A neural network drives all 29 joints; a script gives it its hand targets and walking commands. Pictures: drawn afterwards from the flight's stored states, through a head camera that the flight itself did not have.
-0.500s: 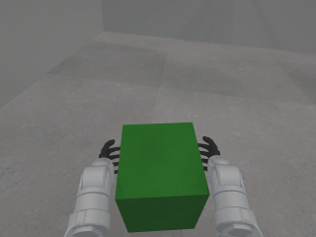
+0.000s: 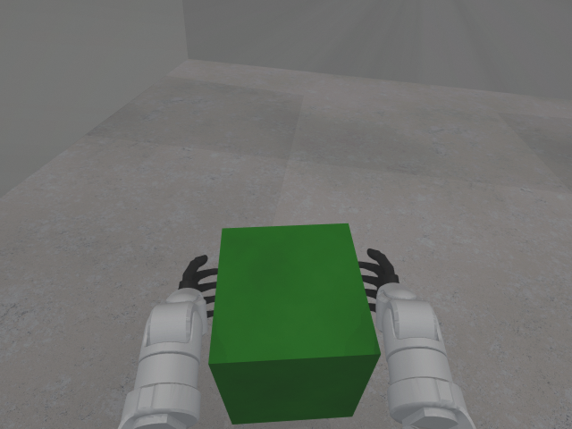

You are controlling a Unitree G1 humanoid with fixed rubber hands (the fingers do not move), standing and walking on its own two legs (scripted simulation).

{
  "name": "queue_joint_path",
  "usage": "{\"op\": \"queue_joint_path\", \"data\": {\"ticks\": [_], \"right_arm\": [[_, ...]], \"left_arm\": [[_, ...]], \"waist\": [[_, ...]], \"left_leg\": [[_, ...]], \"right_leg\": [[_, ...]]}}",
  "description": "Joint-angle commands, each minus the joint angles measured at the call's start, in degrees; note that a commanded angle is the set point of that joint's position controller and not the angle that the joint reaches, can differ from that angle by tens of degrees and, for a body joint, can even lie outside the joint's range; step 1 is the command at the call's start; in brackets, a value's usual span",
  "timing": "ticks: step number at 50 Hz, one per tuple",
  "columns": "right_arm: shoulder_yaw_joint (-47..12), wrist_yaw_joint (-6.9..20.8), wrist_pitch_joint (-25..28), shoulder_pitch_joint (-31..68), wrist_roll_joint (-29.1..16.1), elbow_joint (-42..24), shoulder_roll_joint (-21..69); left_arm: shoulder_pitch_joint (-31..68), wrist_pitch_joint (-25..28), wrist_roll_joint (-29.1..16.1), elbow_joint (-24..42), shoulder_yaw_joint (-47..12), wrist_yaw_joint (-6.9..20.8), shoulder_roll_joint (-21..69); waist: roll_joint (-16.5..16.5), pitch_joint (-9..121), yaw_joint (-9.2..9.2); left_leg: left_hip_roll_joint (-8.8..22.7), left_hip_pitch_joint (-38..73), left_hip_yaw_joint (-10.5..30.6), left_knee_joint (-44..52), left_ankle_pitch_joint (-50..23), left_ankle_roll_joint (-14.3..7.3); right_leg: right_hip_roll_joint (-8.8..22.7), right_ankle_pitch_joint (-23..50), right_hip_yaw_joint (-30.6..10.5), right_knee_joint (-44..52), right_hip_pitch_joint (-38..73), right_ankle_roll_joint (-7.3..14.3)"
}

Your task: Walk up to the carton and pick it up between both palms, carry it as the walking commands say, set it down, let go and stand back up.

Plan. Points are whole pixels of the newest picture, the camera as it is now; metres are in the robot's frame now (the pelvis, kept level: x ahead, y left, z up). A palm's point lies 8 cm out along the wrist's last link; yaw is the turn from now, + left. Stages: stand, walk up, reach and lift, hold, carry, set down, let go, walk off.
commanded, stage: hold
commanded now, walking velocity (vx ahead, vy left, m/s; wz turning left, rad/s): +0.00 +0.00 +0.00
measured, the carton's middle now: (289, 325) +0.31 +0.00 -0.01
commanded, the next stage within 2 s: carry in 0.44 s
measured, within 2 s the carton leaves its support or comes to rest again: neither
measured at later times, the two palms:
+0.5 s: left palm (191, 302) +0.30 +0.15 +0.05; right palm (386, 295) +0.31 -0.14 +0.07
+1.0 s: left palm (177, 309) +0.25 +0.15 +0.10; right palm (405, 318) +0.25 -0.14 +0.11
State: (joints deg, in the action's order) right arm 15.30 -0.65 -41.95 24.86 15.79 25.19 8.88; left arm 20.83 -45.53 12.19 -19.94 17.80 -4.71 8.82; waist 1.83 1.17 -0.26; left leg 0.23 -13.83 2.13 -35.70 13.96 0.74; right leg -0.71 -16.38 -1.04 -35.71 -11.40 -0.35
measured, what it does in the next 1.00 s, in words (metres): steps on the spot: left foot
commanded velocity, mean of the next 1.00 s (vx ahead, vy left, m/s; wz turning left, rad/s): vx -0.05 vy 0.00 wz -0.12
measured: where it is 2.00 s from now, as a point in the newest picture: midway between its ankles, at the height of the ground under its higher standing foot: outside the picture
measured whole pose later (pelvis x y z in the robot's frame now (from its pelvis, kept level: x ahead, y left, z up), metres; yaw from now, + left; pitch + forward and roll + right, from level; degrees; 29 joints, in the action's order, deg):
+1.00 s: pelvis -0.02 +0.01 +0.00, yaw -4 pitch +2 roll +0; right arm 3.0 -7.9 -68.3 13.0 4.8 -18.6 8.4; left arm 9.6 -70.3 4.5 22.3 8.6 -7.5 7.8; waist 0.5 4.3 -0.2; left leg 1.9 -22.5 -4.3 -36.3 15.9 -0.8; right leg -0.4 -21.1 -1.2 -42.8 -25.5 -0.1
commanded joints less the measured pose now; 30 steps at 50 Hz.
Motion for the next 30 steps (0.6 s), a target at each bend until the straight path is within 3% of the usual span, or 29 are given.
{"op": "queue_joint_path", "data": {"ticks": [1,2,6,9,10,11,12,13,14,17,18,19,20,21,22,23,24,25,26,27,28,30], "right_arm": [[-27.7,14.0,-0.1,28.1,-15.9,-3.6,58.8],[-28.6,13.7,-0.1,28.0,-16.0,-4.5,58.6],[-27.3,13.8,-0.4,27.1,-15.3,-4.0,58.3],[-27.5,13.7,-0.4,27.3,-15.2,-3.6,58.4],[-26.9,13.9,-0.6,25.5,-14.8,-1.8,58.3],[-27.3,13.9,-0.4,28.1,-15.2,-3.6,57.9],[-28.5,13.8,0.0,28.6,-16.5,-5.7,58.4],[-29.0,13.9,-0.1,28.8,-16.4,-5.3,58.3],[-28.5,13.8,-0.2,28.8,-16.1,-5.2,58.1],[-27.7,13.9,-0.4,27.3,-16.1,-3.3,59.2],[-26.9,13.9,-0.7,25.5,-14.8,-1.9,58.1],[-28.8,13.9,-0.3,28.9,-16.1,-4.7,59.3],[-28.5,13.9,-0.6,27.1,-16.1,-3.2,59.1],[-28.9,14.0,-0.3,27.2,-16.5,-4.5,58.9],[-28.0,13.8,-0.4,29.1,-15.6,-5.3,55.0],[-29.2,13.4,-0.6,28.9,-15.7,-6.9,54.5],[-31.1,13.1,-0.7,30.0,-16.5,-8.7,55.7],[-32.4,12.6,-1.0,30.9,-17.3,-11.3,55.8],[-33.8,11.8,-2.0,29.5,-18.1,-13.1,56.2],[-36.1,10.9,-2.7,30.5,-19.5,-17.8,56.3],[-37.6,9.9,-4.0,27.3,-20.1,-20.4,56.0],[-41.6,7.4,-6.5,24.2,-21.6,-27.3,57.2]], "left_arm": [[39.0,1.2,-13.8,5.3,-38.8,17.8,59.5],[38.2,1.1,-14.1,5.2,-39.4,17.7,60.9],[37.2,0.6,-13.6,4.8,-38.9,17.9,60.1],[38.1,0.8,-13.9,4.9,-39.1,17.8,60.1],[38.4,0.8,-13.5,5.4,-38.8,17.7,59.6],[37.3,0.8,-13.3,4.1,-38.0,17.8,59.7],[37.6,0.9,-13.5,5.3,-38.9,17.8,60.0],[37.3,0.9,-13.6,4.5,-38.9,17.8,60.3],[36.6,0.9,-13.5,4.4,-38.6,17.9,60.3],[39.1,1.0,-13.6,6.1,-39.1,17.8,59.0],[39.0,0.6,-13.6,5.2,-38.8,17.8,59.3],[38.6,1.3,-14.1,5.6,-38.7,18.0,59.6],[37.0,0.9,-13.2,4.4,-37.7,17.9,59.3],[36.4,1.0,-13.7,5.0,-39.0,17.8,60.4],[38.5,1.5,-13.6,4.3,-38.1,17.3,55.8],[38.5,1.3,-14.3,4.4,-37.9,16.7,55.0],[40.3,1.3,-15.4,8.0,-40.2,16.3,55.2],[40.1,0.8,-16.4,9.8,-41.9,15.8,55.9],[40.6,0.0,-17.6,12.6,-43.8,15.0,56.2],[40.3,-0.9,-19.3,15.0,-45.9,14.5,57.4],[38.0,-2.3,-20.6,18.5,-47.4,13.8,56.7],[35.7,-4.8,-24.1,25.5,-51.4,12.8,56.8]], "waist": [[-6.6,10.6,-1.72],[-5.3,10.9,-2.02],[-6.6,11.6,-2.12],[-4.9,11.5,-2.25],[-5.6,9.9,-2.62],[-5.1,9.2,-1.84],[-6.8,10.4,-1.23],[-7.0,10.0,-1.90],[-4.9,10.2,-1.99],[-6.2,9.9,-1.83],[-4.9,8.8,-2.81],[-3.3,11.1,-2.09],[-5.8,10.0,-1.62],[-5.5,11.0,-1.76],[-8.5,9.3,0.44],[-8.8,5.9,0.74],[-8.8,6.4,0.77],[-11.7,8.0,0.79],[-12.7,10.9,0.63],[-15.5,14.8,0.42],[-16.0,19.2,0.69],[-11.7,23.3,1.39]], "left_leg": [[-4.9,7.4,1.4,11.8,1.2,0.3],[-4.7,8.7,1.7,11.4,-0.2,0.4],[-5.3,8.6,1.0,11.5,-0.5,0.5],[-4.8,8.3,1.4,11.7,0.7,0.3],[-5.0,8.0,1.5,11.6,1.3,0.3],[-4.6,8.0,1.8,11.8,1.9,0.1],[-5.1,8.1,1.2,11.2,0.6,0.3],[-5.2,8.2,1.2,11.3,1.9,0.4],[-5.1,7.9,1.4,11.4,1.0,0.2],[-5.4,7.2,1.2,11.3,2.2,0.3],[-5.1,7.5,1.4,11.5,1.9,0.2],[-5.2,7.6,1.7,11.1,1.9,-0.2],[-5.0,8.1,1.5,11.3,1.1,-0.2],[-4.8,9.4,1.9,11.1,-0.5,0.1],[7.3,-4.0,4.9,11.3,6.5,-0.7],[6.8,-7.5,6.0,12.3,13.4,-0.4],[7.5,-7.0,5.8,12.0,15.5,-0.8],[8.8,-6.4,6.6,13.2,14.5,-1.2],[11.0,-3.4,7.5,13.4,8.7,-2.5],[14.6,-0.3,10.5,14.1,-1.6,-5.1],[17.8,2.9,10.7,11.1,-15.2,-8.3],[16.8,3.2,5.5,3.6,-28.1,-8.4]], "right_leg": [[-3.7,1.5,-3.5,12.8,2.8,1.8],[-3.8,2.4,-3.9,12.7,2.3,1.9],[-3.8,2.7,-3.7,13.0,3.0,1.6],[-3.9,1.2,-3.6,13.1,2.4,1.6],[-3.7,0.8,-3.9,13.3,1.9,1.7],[-3.6,-0.4,-4.1,13.0,1.4,1.8],[-3.6,1.4,-4.0,13.1,2.5,1.8],[-3.7,0.0,-4.0,12.9,1.9,1.8],[-3.8,0.7,-4.1,13.2,2.2,1.5],[-3.8,-0.2,-4.1,13.4,2.5,1.7],[-3.6,-0.1,-4.2,13.6,1.5,1.6],[-3.8,-1.2,-4.3,13.3,1.6,1.5],[-3.3,0.3,-4.3,13.3,1.7,1.6],[-3.6,1.9,-4.1,12.9,1.2,1.8],[6.5,-3.3,-3.7,7.4,-7.0,2.0],[5.9,-9.1,-6.0,8.2,-11.5,2.0],[5.5,-10.6,-6.0,7.3,-14.2,2.4],[3.8,-8.7,-3.9,2.7,-15.1,2.2],[2.7,-5.0,-1.7,-2.5,-16.1,1.6],[0.9,-3.1,0.8,-10.1,-16.8,0.8],[1.6,-5.6,1.3,-13.3,-16.7,0.6],[2.9,-4.7,1.1,-3.1,-12.5,0.8]]}}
